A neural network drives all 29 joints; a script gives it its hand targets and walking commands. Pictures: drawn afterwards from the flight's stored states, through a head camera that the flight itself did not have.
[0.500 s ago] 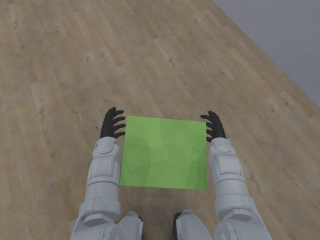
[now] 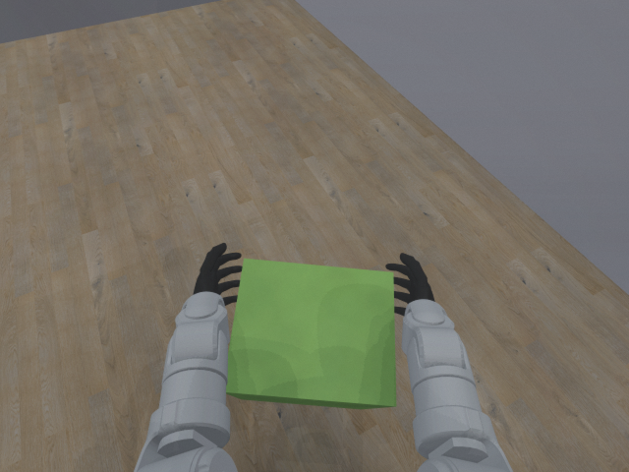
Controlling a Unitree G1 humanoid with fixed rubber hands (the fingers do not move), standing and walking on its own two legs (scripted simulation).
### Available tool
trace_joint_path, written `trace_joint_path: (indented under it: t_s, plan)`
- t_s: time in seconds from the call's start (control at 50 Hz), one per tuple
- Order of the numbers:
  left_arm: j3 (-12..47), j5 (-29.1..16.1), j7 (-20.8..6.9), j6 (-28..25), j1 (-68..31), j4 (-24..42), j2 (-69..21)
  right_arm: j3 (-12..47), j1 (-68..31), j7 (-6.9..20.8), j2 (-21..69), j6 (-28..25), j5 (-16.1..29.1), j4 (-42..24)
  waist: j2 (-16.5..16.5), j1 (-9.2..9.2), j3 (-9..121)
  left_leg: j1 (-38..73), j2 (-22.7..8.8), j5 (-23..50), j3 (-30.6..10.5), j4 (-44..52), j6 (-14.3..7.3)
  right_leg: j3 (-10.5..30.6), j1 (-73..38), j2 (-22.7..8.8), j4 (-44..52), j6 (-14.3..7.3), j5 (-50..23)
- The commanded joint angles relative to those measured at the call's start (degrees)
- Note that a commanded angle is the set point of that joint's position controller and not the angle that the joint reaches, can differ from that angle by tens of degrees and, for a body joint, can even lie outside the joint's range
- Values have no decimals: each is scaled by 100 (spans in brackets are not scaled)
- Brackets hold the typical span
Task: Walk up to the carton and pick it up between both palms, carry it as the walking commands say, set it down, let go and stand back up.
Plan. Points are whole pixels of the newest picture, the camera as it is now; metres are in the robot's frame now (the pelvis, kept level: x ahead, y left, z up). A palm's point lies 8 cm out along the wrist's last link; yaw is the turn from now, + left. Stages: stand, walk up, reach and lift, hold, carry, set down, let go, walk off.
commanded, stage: reach and lift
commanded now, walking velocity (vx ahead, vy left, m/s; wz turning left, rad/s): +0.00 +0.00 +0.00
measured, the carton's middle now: (309, 342) +0.31 +0.01 -0.09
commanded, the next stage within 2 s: hold in 1.62 s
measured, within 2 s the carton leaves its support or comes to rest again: neither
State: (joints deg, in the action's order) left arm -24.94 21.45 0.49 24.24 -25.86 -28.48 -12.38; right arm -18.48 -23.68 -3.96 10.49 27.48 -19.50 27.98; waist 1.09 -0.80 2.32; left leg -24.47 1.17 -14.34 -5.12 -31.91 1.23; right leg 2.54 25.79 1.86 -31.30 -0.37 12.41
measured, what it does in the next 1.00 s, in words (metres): stands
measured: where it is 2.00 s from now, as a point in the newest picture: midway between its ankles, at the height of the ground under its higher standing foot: outside the picture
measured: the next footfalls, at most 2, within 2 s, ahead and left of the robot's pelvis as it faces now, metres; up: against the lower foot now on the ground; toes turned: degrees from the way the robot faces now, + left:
none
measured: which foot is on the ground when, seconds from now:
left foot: down 0.00-1.00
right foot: down 0.00-1.00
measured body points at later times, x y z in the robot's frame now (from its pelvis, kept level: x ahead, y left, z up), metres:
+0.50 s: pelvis -0.01 +0.00 +0.01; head -0.05 -0.01 +0.46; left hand +0.32 +0.15 +0.06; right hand +0.32 -0.14 +0.05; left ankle +0.02 +0.13 -0.73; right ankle +0.03 -0.11 -0.73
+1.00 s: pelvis +0.00 +0.01 +0.01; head -0.05 +0.01 +0.46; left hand +0.32 +0.15 +0.06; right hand +0.32 -0.13 +0.05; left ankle +0.02 +0.13 -0.73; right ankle +0.03 -0.11 -0.73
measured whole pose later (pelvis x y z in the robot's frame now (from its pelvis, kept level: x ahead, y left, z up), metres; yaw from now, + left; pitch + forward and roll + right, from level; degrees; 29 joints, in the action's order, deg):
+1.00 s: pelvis +0.00 +0.01 +0.01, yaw +0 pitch -6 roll +0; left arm -19.4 20.4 4.7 40.5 -24.8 -24.7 -11.9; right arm -16.6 -23.5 -3.8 10.0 41.3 -19.5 25.2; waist 0.6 -0.5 0.6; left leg -5.3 1.3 -12.1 -4.7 -23.7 0.5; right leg 3.2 6.6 1.2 -23.0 0.0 10.2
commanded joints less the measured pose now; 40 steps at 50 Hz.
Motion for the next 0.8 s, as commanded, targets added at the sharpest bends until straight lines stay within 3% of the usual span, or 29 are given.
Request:
trace_joint_path:
  t_s: [0.0,0.04,0.08,0.1,0.12,0.14,0.16,0.18,0.2,0.22,0.24,0.26,0.3,0.32,0.34,0.36,0.38,0.4,0.42,0.44,0.48,0.56,0.58,0.6,0.62,0.66,0.7,0.76,0.78]
  plan:
    - [3394,-1073,-1497,-31,-2971,-378,-5514,3113,-3621,1648,5719,-435,1087,-120,-287,-58,2413,869,446,1362,146,386,-16,-40,-1701,453,358,84,-1254]
    - [3278,-1094,-1496,114,-2765,-633,-5564,3062,-3531,1656,5558,-310,1096,23,149,-131,2238,761,423,1300,225,428,9,74,-1715,315,341,23,-1174]
    - [3463,-1287,-1456,217,-2733,-571,-5918,2947,-3471,1693,5457,-246,1127,-69,24,209,2372,1252,329,1414,85,529,82,53,-1828,417,411,-40,-1228]
    - [3709,-1348,-1491,154,-2903,-174,-5832,3557,-3983,1667,5873,-318,1505,-593,108,-291,3014,1501,426,1766,185,539,13,58,-2320,411,479,23,-1547]
    - [3330,-1179,-1460,388,-2621,-881,-5894,2831,-3593,1654,5493,-136,1237,125,221,120,2062,997,351,1184,87,596,-5,74,-2019,337,499,-56,-1122]
    - [3131,-937,-1437,345,-2795,-607,-5502,2729,-3513,1762,5728,-67,1042,535,374,-315,1579,772,368,875,173,711,30,102,-1692,313,535,-87,-743]
    - [3334,-1130,-1456,376,-2932,-381,-5881,2827,-3603,1756,5709,-101,1138,29,147,102,1888,995,373,858,116,728,23,-21,-2088,366,555,-67,-821]
    - [3654,-1475,-1503,426,-3404,-295,-6008,3029,-4219,1745,5817,-93,1331,-283,-141,207,2502,1494,325,732,40,688,24,-35,-2116,373,515,-26,-570]
    - [3069,-1162,-1528,553,-2643,-927,-5670,3051,-4399,1692,5641,-6,1360,-266,-57,-300,1768,892,365,719,196,752,-81,81,-2360,263,698,-37,-558]
    - [2987,-1198,-1630,640,-2922,-1158,-5764,2980,-4336,1652,5577,29,1265,-418,-166,106,1711,920,389,401,137,705,-85,239,-2178,181,764,-44,-146]
    - [3478,-1552,-1609,629,-3024,-446,-5978,3082,-3818,1675,5822,202,1258,-188,-523,171,1976,1558,318,911,74,777,-100,55,-2311,310,794,26,-565]
    - [3471,-1496,-1590,643,-3114,-13,-5562,3185,-3992,1727,5875,218,1526,-308,-23,-177,2260,1329,325,1235,152,814,-22,16,-2712,334,631,3,-1169]
    - [3234,-1341,-1540,773,-2582,-537,-5565,3017,-3760,1726,5764,332,1370,-181,-317,5,1630,1268,307,1182,126,945,-85,-19,-2374,346,707,47,-1161]
    - [3299,-1456,-1553,828,-2657,-302,-5540,3282,-3792,1696,5914,333,1488,-410,-315,-233,2027,1535,363,1283,135,887,-79,107,-2705,317,774,22,-1244]
    - [3357,-1482,-1546,834,-3184,-294,-5607,3006,-3767,1711,5874,423,1335,-43,-158,90,1696,1471,315,813,86,931,-98,107,-2365,273,764,-54,-792]
    - [3463,-1509,-1547,860,-3143,-246,-5793,3224,-3941,1723,5883,379,1539,-308,242,-46,1911,1706,297,761,115,976,-56,120,-2454,242,820,-86,-622]
    - [3744,-1741,-1557,902,-3365,250,-5694,3388,-4106,1730,5973,451,1658,-571,-243,-1,1756,1705,328,844,119,985,-75,75,-2493,306,872,-39,-628]
    - [3524,-1610,-1572,1045,-3123,-178,-5668,3225,-4061,1728,5745,490,1642,-505,193,-112,1767,1551,319,787,189,1065,-37,74,-2709,311,933,-60,-663]
    - [3454,-1521,-1599,1120,-3054,-354,-5621,3016,-3836,1697,5697,627,1433,-224,-87,138,1459,1516,289,692,113,1064,-84,67,-2394,282,963,-43,-584]
    - [3668,-1690,-1598,1110,-2945,221,-5591,3239,-3798,1734,5810,652,1576,-471,-114,-101,1774,1943,305,1101,145,1080,-60,90,-2572,305,1004,12,-851]
    - [3555,-1661,-1624,1258,-3250,-241,-5597,2833,-3746,1710,5826,750,1415,-17,37,309,1352,1621,314,420,135,1113,-78,56,-2496,245,1046,-41,-421]
    - [3439,-1749,-1632,1258,-3449,-55,-5587,3152,-4329,1718,5987,835,1696,-461,-146,-148,1250,1426,393,235,271,1127,-144,150,-2606,198,1221,-9,98]
    - [3336,-1599,-1620,1378,-3260,-274,-5440,2853,-4017,1689,5894,951,1542,10,-229,16,1028,1450,359,199,153,1177,-145,120,-2569,204,1164,-2,-28]
    - [3270,-1616,-1627,1348,-3224,-97,-5479,2911,-4135,1755,6033,907,1555,-184,-143,-187,1315,1561,388,280,279,1205,-129,114,-2752,186,1225,9,-13]
    - [3219,-1536,-1639,1394,-3162,-441,-5394,2593,-3900,1702,5661,921,1475,33,249,109,973,1633,372,303,302,1195,-47,78,-2448,189,1239,-54,-206]
    - [3294,-1688,-1655,1379,-3534,71,-5397,2801,-3957,1781,5965,989,1479,-83,-347,67,1519,1674,371,420,220,1176,-89,44,-2856,242,1144,46,-336]
    - [3121,-1593,-1593,1393,-3404,-102,-5252,2794,-4292,1773,6043,970,1593,-190,-288,-191,1351,1445,389,492,238,1197,-154,137,-2972,172,1125,68,-509]
    - [3451,-1799,-1584,1417,-3470,213,-5457,2712,-3800,1827,5832,990,1490,-73,-120,84,1608,1896,301,915,122,1254,-56,77,-2820,296,1111,-35,-855]
    - [3252,-1626,-1569,1436,-3089,-206,-5356,2794,-4000,1810,5757,972,1559,-243,-143,-115,1380,1767,335,830,144,1244,-76,91,-2744,284,1103,-12,-742]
